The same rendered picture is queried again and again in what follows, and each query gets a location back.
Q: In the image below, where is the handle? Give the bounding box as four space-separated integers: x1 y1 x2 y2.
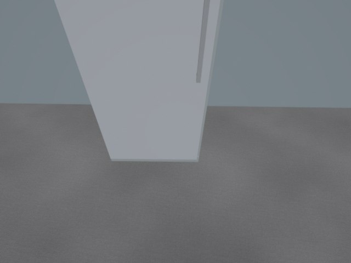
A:
196 0 210 83

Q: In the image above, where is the fridge door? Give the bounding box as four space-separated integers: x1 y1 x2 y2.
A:
54 0 220 159

